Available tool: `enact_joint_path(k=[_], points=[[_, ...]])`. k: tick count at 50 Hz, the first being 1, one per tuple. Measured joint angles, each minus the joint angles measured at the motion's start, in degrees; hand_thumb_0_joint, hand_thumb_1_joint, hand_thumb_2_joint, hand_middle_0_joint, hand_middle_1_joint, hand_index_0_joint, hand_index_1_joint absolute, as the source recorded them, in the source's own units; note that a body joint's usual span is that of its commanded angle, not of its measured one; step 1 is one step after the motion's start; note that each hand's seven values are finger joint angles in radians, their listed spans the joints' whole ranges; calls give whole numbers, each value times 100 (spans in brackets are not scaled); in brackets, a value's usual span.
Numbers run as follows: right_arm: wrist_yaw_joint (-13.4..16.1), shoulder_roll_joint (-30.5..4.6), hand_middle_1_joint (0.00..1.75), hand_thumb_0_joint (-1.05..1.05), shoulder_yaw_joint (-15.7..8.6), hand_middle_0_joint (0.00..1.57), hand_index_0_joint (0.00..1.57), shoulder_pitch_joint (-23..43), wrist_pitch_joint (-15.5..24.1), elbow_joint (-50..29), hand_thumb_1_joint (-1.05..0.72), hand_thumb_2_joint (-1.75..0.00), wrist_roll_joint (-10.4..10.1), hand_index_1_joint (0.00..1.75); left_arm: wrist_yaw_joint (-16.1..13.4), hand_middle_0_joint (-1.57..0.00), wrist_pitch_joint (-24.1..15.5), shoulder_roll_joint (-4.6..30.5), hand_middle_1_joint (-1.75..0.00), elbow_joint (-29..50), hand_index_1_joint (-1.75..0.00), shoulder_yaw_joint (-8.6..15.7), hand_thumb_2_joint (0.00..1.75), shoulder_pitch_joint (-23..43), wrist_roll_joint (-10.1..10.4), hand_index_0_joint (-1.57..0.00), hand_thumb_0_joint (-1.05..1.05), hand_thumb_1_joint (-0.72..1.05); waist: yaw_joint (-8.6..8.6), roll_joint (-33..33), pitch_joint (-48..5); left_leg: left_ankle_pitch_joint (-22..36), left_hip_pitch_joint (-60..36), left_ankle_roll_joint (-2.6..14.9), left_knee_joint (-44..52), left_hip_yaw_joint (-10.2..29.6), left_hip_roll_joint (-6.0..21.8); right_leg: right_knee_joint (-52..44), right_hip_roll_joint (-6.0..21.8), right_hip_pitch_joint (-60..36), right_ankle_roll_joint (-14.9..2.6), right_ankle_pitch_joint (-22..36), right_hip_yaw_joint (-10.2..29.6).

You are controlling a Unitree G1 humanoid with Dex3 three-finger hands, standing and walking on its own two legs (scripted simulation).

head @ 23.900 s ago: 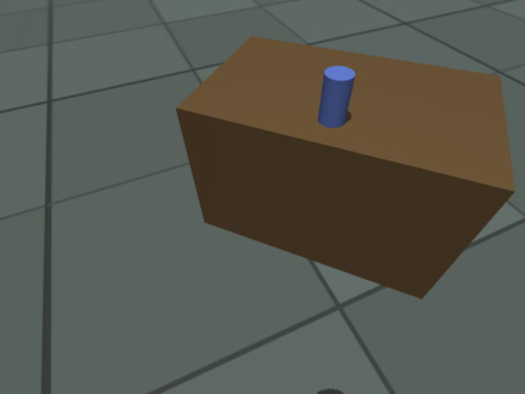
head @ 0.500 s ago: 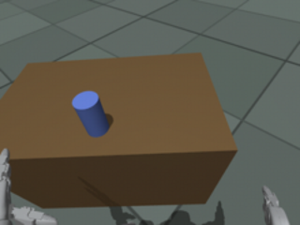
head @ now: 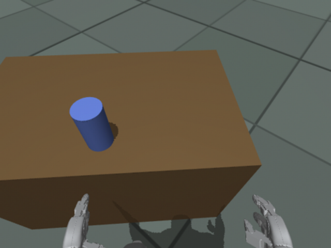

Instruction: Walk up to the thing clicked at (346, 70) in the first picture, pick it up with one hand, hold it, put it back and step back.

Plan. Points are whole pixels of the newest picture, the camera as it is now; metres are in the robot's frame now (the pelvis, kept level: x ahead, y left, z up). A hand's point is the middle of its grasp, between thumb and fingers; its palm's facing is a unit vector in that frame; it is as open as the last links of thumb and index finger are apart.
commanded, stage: home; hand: left
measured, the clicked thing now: (94, 125) +0.45 +0.24 -0.01
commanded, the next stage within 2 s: none
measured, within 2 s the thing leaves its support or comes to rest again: neither
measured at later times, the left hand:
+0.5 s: hand (96, 246) +0.15 +0.19 -0.10, palm faces -0.03 -0.94 -0.34, open 17.5 cm
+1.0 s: hand out of the picture +0.04 +0.26 -0.12, palm faces -0.06 -0.93 -0.37, open 17.5 cm
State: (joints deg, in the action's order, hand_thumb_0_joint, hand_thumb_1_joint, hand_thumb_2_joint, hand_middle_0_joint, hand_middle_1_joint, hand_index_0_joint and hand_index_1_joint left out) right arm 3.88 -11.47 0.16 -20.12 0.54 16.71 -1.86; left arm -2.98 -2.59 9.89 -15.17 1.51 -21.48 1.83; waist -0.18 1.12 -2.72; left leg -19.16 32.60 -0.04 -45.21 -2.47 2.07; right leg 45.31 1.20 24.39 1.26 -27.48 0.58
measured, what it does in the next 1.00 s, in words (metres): stands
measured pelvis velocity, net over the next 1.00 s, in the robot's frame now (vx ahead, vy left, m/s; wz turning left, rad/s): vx -0.02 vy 0.01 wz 0.01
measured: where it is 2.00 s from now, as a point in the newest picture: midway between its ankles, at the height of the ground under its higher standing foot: outside the picture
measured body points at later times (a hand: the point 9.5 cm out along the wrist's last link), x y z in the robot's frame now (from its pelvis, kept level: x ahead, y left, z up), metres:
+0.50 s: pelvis -0.01 +0.00 +0.00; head +0.02 +0.00 +0.44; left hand +0.15 +0.24 -0.08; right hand +0.14 -0.25 -0.11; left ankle +0.04 +0.12 -0.71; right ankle -0.05 -0.13 -0.71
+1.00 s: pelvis -0.02 +0.01 +0.03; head -0.02 +0.01 +0.48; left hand +0.05 +0.31 -0.10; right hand +0.06 -0.28 -0.10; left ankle +0.04 +0.12 -0.71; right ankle -0.05 -0.13 -0.71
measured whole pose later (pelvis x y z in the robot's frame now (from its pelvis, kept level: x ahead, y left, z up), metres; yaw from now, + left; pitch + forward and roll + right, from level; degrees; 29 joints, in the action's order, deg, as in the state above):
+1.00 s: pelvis -0.02 +0.01 +0.03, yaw +0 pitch -3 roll -1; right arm -1.0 -18.9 -0.3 -9.8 -0.5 59.2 1.4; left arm -1.3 -0.7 21.1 -55.1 -1.6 -14.0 -1.6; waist -0.4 -0.1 2.1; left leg -11.3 15.9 0.9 -29.7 -2.7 1.2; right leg 28.2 1.7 7.2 1.9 -18.4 0.3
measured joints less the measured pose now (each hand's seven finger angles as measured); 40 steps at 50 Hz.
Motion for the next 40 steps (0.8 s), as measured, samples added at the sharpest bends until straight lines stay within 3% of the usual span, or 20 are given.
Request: enact_joint_path(k=[5, 9, 21, 24, 26, 33, 40], points=[[-10, 67, 29, 1, 65, 19, 20, -75, -29, -228, -82, -86, 55, 29, -29, -6, 73, 30, -5, 44, -5, -121, 7, 46, -25, -6, -1, -53, -20, 45, -55, -40, 63, -8, -67, 12, 35, 18, -35, 43, -5, -11, -6], [36, 8, 29, 1, 146, 20, 20, 167, -70, 352, -86, -88, 39, 29, -201, -6, 198, 152, -5, 299, -5, -47, 5, -145, -10, -6, -1, -55, -61, -41, -150, -114, 41, -14, -163, 59, 84, -9, -88, -43, -11, -25, -44], [172, -83, 30, 1, 108, 20, 20, 400, -93, 1133, -89, -90, 23, 30, -397, -6, 445, 139, -4, 408, -4, -224, 4, -183, -59, -5, -1, -56, -28, -212, 4, -114, 226, -11, -331, 113, 77, 182, -87, 126, -13, -61, -92], [-72, -194, 30, 1, 102, 20, 20, 637, -40, 1748, -89, -90, 435, 30, -195, -6, 217, 425, -5, -417, -4, -337, 4, 151, -457, -5, -1, -56, -30, -166, 156, -95, -32, 14, -265, 93, 33, 196, -45, -97, -48, -89, -82], [-237, -322, 30, 1, 64, 20, 20, 766, -92, 2150, -89, -90, 526, 30, -52, -6, 204, 640, -5, -1056, -5, -373, 5, 319, -560, -6, -1, -56, -53, -165, 148, -102, -181, 21, -235, 84, 7, 200, -18, -234, -57, -119, -79], [-477, -713, 30, 1, -182, 20, 20, 803, -106, 2921, -90, -90, 417, 30, 107, -6, 136, 1095, -5, -2377, -5, -237, 7, 373, -492, -6, -1, -52, -80, -174, 158, -7, -709, 13, 91, 65, -37, -130, 23, -757, -42, -18, -76], [-492, -876, 30, 1, -227, 20, 20, 847, -115, 3527, -90, -90, 392, 30, 116, -6, 128, 1238, -5, -3148, -5, -195, 7, 497, -410, -6, -1, -52, -40, -150, 355, 286, -1133, 50, 658, 31, -54, -763, 31, -1187, 7, 338, -59]])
